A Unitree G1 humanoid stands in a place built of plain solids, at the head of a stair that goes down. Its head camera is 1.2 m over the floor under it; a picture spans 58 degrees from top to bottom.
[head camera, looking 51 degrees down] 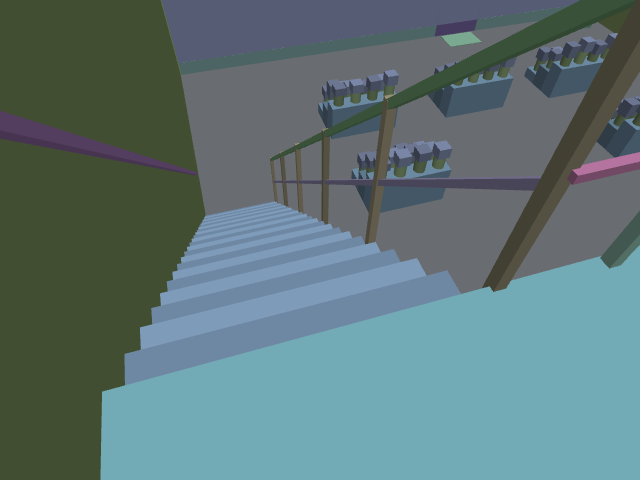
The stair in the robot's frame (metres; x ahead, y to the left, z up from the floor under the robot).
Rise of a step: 0.18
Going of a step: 0.20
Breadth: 1.21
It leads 17 degrees to the left of straight ahead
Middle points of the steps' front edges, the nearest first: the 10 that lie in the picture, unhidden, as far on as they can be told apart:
0.60 0.02 0.00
0.80 0.08 -0.18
0.99 0.14 -0.37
1.19 0.20 -0.55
1.39 0.26 -0.74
1.58 0.32 -0.92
1.78 0.37 -1.10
1.97 0.43 -1.29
2.17 0.49 -1.47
2.36 0.55 -1.66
